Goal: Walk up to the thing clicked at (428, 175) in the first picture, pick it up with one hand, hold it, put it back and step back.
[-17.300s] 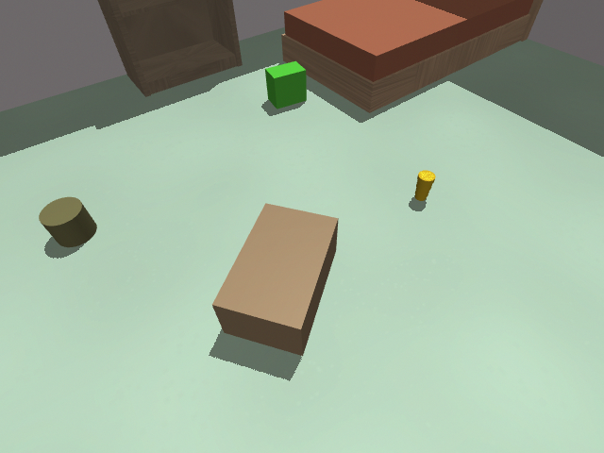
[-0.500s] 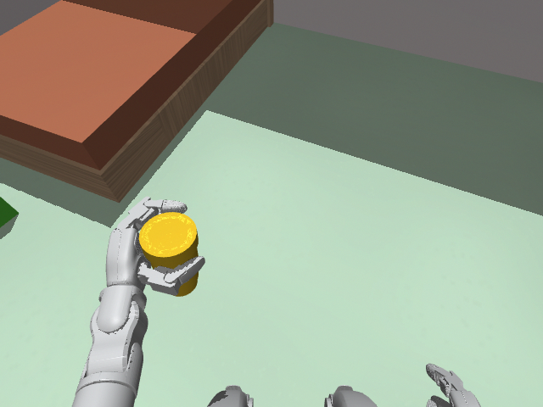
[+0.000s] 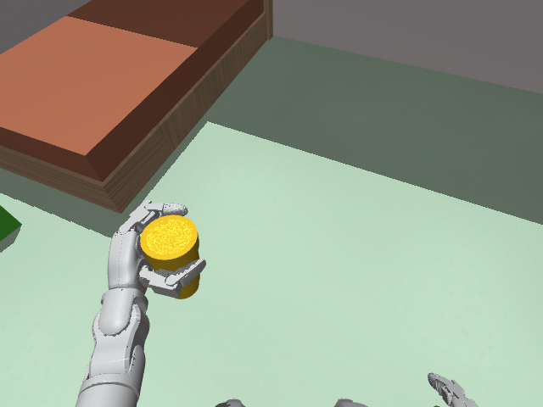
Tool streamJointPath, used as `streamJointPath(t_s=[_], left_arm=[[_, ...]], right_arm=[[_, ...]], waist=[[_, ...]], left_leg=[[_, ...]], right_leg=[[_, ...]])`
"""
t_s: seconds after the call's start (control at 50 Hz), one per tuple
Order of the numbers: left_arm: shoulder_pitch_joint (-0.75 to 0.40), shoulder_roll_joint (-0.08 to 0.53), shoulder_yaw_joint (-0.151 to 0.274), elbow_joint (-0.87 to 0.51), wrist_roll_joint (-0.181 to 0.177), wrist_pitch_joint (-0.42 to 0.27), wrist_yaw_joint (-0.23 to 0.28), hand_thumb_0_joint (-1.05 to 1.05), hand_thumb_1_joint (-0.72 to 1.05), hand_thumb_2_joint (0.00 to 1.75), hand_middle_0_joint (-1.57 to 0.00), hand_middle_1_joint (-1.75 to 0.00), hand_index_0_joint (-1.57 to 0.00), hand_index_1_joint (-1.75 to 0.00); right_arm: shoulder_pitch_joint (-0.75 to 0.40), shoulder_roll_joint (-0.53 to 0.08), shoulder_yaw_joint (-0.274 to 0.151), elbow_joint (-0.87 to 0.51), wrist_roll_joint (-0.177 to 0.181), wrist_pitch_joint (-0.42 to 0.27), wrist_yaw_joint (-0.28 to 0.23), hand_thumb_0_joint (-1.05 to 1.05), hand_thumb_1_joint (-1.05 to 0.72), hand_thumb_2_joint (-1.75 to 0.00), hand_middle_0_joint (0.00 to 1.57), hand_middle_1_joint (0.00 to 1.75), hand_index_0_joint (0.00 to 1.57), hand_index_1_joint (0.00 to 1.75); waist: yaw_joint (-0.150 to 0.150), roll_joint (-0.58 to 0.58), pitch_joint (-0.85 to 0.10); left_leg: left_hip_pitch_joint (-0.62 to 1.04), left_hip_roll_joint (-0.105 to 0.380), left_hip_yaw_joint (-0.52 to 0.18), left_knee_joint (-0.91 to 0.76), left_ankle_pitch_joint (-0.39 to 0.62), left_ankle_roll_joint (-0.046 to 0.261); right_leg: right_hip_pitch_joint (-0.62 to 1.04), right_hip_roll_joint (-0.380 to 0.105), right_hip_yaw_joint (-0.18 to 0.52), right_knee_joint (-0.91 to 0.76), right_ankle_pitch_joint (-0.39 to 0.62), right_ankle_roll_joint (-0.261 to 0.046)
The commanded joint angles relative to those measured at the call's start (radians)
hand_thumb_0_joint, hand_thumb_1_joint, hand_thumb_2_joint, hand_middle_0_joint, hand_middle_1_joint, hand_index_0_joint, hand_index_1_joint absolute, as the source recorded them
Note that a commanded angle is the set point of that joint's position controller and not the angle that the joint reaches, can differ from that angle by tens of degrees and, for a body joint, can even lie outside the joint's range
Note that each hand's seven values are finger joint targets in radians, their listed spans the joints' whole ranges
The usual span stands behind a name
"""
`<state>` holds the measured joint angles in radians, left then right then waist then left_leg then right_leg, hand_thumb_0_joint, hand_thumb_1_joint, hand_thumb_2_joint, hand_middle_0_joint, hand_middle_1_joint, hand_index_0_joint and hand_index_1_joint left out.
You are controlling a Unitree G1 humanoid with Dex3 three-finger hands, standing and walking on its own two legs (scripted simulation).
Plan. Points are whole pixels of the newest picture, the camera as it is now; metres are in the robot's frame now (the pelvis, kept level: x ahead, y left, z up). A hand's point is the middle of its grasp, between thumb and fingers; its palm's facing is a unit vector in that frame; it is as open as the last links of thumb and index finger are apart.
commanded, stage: hold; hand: left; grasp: from the side
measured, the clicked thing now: (176, 262) +0.33 +0.18 +0.01
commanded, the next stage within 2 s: none
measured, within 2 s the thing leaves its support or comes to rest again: neither
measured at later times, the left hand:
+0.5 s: hand (170, 253) +0.32 +0.17 +0.06, palm faces +0.09 -1.00 -0.01, open 10.1 cm
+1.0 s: hand (167, 253) +0.32 +0.17 +0.06, palm faces +0.09 -1.00 +0.00, open 10.1 cm
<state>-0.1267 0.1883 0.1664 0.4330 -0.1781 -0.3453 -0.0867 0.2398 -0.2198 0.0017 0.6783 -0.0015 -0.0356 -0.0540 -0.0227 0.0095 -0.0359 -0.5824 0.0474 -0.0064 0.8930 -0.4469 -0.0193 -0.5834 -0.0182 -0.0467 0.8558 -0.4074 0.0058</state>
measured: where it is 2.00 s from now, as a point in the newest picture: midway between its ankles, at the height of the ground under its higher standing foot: outside the picture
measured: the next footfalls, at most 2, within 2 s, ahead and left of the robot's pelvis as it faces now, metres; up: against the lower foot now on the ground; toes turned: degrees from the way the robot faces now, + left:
none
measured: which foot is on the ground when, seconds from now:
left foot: down 0.00-1.00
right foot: down 0.00-1.00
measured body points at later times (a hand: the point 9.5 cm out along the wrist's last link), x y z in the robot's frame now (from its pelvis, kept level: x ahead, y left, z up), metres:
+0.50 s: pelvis -0.01 +0.00 +0.01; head +0.03 +0.01 +0.46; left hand +0.31 +0.23 +0.06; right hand +0.12 -0.24 -0.10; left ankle +0.00 +0.13 -0.70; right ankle +0.01 -0.13 -0.70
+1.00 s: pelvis -0.01 +0.00 +0.01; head +0.02 +0.01 +0.46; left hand +0.31 +0.23 +0.06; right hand +0.11 -0.24 -0.10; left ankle +0.00 +0.13 -0.70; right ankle +0.01 -0.13 -0.70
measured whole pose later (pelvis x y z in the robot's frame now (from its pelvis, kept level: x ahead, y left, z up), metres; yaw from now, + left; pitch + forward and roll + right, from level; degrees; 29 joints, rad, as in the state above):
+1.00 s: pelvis -0.01 +0.00 +0.01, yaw +0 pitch +5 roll -1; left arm -0.15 0.19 0.15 0.46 -0.16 -0.36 -0.07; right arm 0.24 -0.22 0.00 0.69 0.00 -0.05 -0.04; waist -0.02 0.01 -0.01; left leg -0.51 0.04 0.00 0.82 -0.40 -0.01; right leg -0.50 -0.02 -0.04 0.78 -0.36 0.01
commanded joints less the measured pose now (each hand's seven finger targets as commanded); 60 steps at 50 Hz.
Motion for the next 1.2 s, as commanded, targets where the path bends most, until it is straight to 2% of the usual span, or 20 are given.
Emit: streamJointPath(t_s=[0.0,0.18,0.32,0.34,0.52,0.56,0.6,0.62,0.64,0.66,0.72,0.74,0.78,0.8,0.86,0.9,1.0,1.02,1.12,1.18], left_arm=[[-0.339,0.147,0.036,-0.308,-0.024,-0.104,0.001,0.00,0.22,1.17,-1.23,-1.35,-1.25,-1.35],[-0.302,0.148,0.043,-0.280,-0.018,-0.085,0.015,0.00,0.21,1.16,-1.24,-1.35,-1.26,-1.35],[-0.330,0.127,0.012,-0.277,-0.009,-0.087,0.011,0.00,0.23,1.17,-1.24,-1.36,-1.26,-1.35],[-0.326,0.152,0.040,-0.276,-0.010,-0.088,0.013,0.00,0.21,1.17,-1.25,-1.37,-1.27,-1.36],[-0.329,0.124,0.023,-0.263,-0.020,-0.094,0.011,0.00,0.22,1.18,-1.24,-1.37,-1.26,-1.36],[-0.335,0.158,0.045,-0.258,-0.013,-0.095,0.013,0.00,0.22,1.17,-1.23,-1.36,-1.25,-1.35],[-0.322,0.120,0.008,-0.253,-0.014,-0.097,0.003,0.00,0.23,1.17,-1.23,-1.36,-1.26,-1.35],[-0.315,0.151,0.042,-0.255,-0.015,-0.098,0.005,0.00,0.23,1.18,-1.24,-1.37,-1.26,-1.36],[-0.341,0.136,0.015,-0.279,-0.013,-0.099,0.003,0.00,0.24,1.17,-1.23,-1.35,-1.25,-1.34],[-0.359,0.149,0.029,-0.310,-0.017,-0.103,0.004,0.00,0.23,1.17,-1.22,-1.35,-1.24,-1.35],[-0.333,0.116,0.009,-0.267,-0.019,-0.099,0.005,0.00,0.21,1.17,-1.22,-1.35,-1.24,-1.34],[-0.314,0.128,0.035,-0.211,-0.022,-0.092,0.010,0.00,0.24,1.18,-1.22,-1.35,-1.24,-1.35],[-0.374,0.133,0.033,-0.260,-0.019,-0.107,0.013,0.00,0.23,1.17,-1.22,-1.35,-1.24,-1.34],[-0.362,0.162,0.061,-0.257,-0.015,-0.111,0.017,0.00,0.24,1.18,-1.23,-1.36,-1.25,-1.35],[-0.364,0.130,0.023,-0.275,-0.013,-0.114,0.014,0.00,0.24,1.19,-1.24,-1.38,-1.26,-1.37],[-0.320,0.151,0.047,-0.249,-0.010,-0.112,0.014,0.00,0.26,1.20,-1.25,-1.38,-1.27,-1.37],[-0.363,0.119,0.005,-0.252,-0.013,-0.110,0.006,0.00,0.22,1.20,-1.25,-1.39,-1.27,-1.38],[-0.349,0.135,0.026,-0.237,-0.013,-0.106,0.009,0.00,0.25,1.21,-1.25,-1.38,-1.27,-1.37],[-0.351,0.112,0.008,-0.246,-0.019,-0.103,0.008,0.00,0.24,1.20,-1.24,-1.37,-1.26,-1.36],[-0.324,0.129,0.036,-0.227,-0.017,-0.104,0.013,0.00,0.23,1.21,-1.26,-1.38,-1.27,-1.38]], right_arm=[[-0.014,-0.137,-0.055,-0.112,0.006,-0.039,-0.006,0.00,-0.91,-0.90,0.20,0.30,0.20,0.30],[-0.021,-0.132,-0.054,-0.111,0.008,-0.037,-0.007,0.00,-0.91,-0.90,0.20,0.30,0.20,0.30],[-0.028,-0.130,-0.055,-0.114,0.007,-0.036,0.001,0.00,-0.91,-0.90,0.20,0.30,0.20,0.30],[-0.019,-0.133,-0.056,-0.109,0.004,-0.037,0.001,0.00,-0.91,-0.90,0.20,0.30,0.20,0.30],[-0.032,-0.128,-0.049,-0.107,0.006,-0.046,0.000,0.00,-0.91,-0.90,0.20,0.30,0.20,0.30],[-0.029,-0.132,-0.053,-0.102,0.008,-0.044,-0.001,0.00,-0.91,-0.90,0.20,0.30,0.20,0.30],[-0.038,-0.127,-0.050,-0.110,0.006,-0.048,0.004,0.00,-0.91,-0.90,0.20,0.30,0.20,0.30],[-0.032,-0.133,-0.055,-0.104,0.007,-0.050,0.004,0.00,-0.91,-0.90,0.20,0.30,0.20,0.30],[-0.034,-0.129,-0.051,-0.111,0.010,-0.050,0.003,0.00,-0.91,-0.90,0.20,0.30,0.20,0.30],[-0.029,-0.125,-0.050,-0.110,0.008,-0.048,0.003,0.00,-0.90,-0.90,0.20,0.30,0.20,0.30],[-0.028,-0.125,-0.048,-0.104,0.006,-0.053,0.008,0.00,-0.91,-0.90,0.20,0.30,0.20,0.30],[-0.018,-0.134,-0.054,-0.094,0.010,-0.053,0.007,0.00,-0.91,-0.90,0.20,0.30,0.20,0.30],[-0.035,-0.134,-0.054,-0.105,0.008,-0.054,0.009,0.00,-0.91,-0.90,0.20,0.30,0.20,0.30],[-0.031,-0.133,-0.054,-0.102,0.006,-0.053,0.010,0.00,-0.91,-0.90,0.20,0.30,0.20,0.30],[-0.027,-0.124,-0.048,-0.106,0.003,-0.054,0.011,0.00,-0.91,-0.90,0.20,0.30,0.20,0.30],[-0.029,-0.126,-0.051,-0.104,0.006,-0.054,0.010,0.00,-0.91,-0.90,0.20,0.30,0.20,0.30],[-0.034,-0.127,-0.050,-0.114,0.008,-0.056,0.015,0.00,-0.91,-0.90,0.20,0.30,0.20,0.30],[-0.034,-0.131,-0.053,-0.114,0.010,-0.056,0.014,0.00,-0.91,-0.90,0.20,0.30,0.20,0.30],[-0.046,-0.131,-0.052,-0.127,0.010,-0.059,0.014,0.00,-0.90,-0.90,0.20,0.30,0.20,0.30],[-0.055,-0.128,-0.051,-0.131,0.012,-0.059,0.015,0.00,-0.91,-0.90,0.20,0.30,0.20,0.30]], waist=[[-0.006,0.040,-0.319],[0.001,0.014,-0.294],[-0.008,0.032,-0.263],[0.002,0.034,-0.284],[-0.009,0.009,-0.258],[-0.002,0.028,-0.270],[-0.006,0.015,-0.241],[0.003,0.025,-0.275],[-0.004,0.032,-0.264],[0.002,0.051,-0.307],[-0.009,0.025,-0.253],[-0.004,0.004,-0.256],[-0.007,0.015,-0.246],[0.009,0.024,-0.257],[0.001,0.042,-0.279],[0.011,0.040,-0.290],[-0.005,0.029,-0.266],[-0.003,0.021,-0.279],[-0.006,0.006,-0.262],[0.008,-0.005,-0.251]], left_leg=[[0.162,-0.034,0.004,-0.133,0.304,0.015],[0.164,-0.038,0.012,-0.156,0.288,0.019],[0.171,-0.035,0.006,-0.174,0.282,0.016],[0.177,-0.035,0.004,-0.172,0.294,0.016],[0.177,-0.036,0.007,-0.193,0.235,0.020],[0.177,-0.040,0.009,-0.195,0.232,0.020],[0.165,-0.038,0.007,-0.196,0.225,0.020],[0.178,-0.039,0.008,-0.194,0.240,0.020],[0.191,-0.039,0.011,-0.200,0.239,0.019],[0.203,-0.041,0.011,-0.193,0.260,0.018],[0.182,-0.038,0.007,-0.191,0.260,0.018],[0.178,-0.034,0.003,-0.196,0.259,0.018],[0.178,-0.034,0.005,-0.201,0.237,0.018],[0.167,-0.034,0.000,-0.204,0.228,0.017],[0.190,-0.038,0.005,-0.198,0.240,0.017],[0.183,-0.042,0.009,-0.194,0.255,0.017],[0.177,-0.035,0.001,-0.201,0.242,0.017],[0.180,-0.037,0.004,-0.200,0.246,0.019],[0.178,-0.037,0.003,-0.205,0.231,0.020],[0.158,-0.042,0.010,-0.204,0.213,0.023]], right_leg=[[0.167,0.023,0.008,-0.108,0.314,-0.018],[0.203,0.019,0.010,-0.145,0.313,-0.012],[0.190,0.022,0.003,-0.149,0.296,-0.016],[0.201,0.022,0.003,-0.147,0.302,-0.017],[0.200,0.021,0.004,-0.171,0.260,-0.013],[0.206,0.017,0.005,-0.175,0.254,-0.014],[0.198,0.021,0.003,-0.177,0.246,-0.014],[0.210,0.019,0.004,-0.177,0.260,-0.013],[0.208,0.018,0.005,-0.180,0.262,-0.014],[0.224,0.017,0.006,-0.178,0.280,-0.014],[0.204,0.021,0.002,-0.174,0.281,-0.013],[0.206,0.022,-0.002,-0.172,0.273,-0.015],[0.192,0.022,0.000,-0.174,0.256,-0.015],[0.198,0.023,-0.005,-0.170,0.240,-0.017],[0.206,0.021,0.001,-0.173,0.256,-0.015],[0.226,0.018,0.005,-0.175,0.272,-0.014],[0.209,0.024,-0.001,-0.175,0.257,-0.016],[0.220,0.021,0.002,-0.177,0.265,-0.015],[0.212,0.022,-0.001,-0.188,0.250,-0.013],[0.220,0.017,0.004,-0.195,0.235,-0.012]])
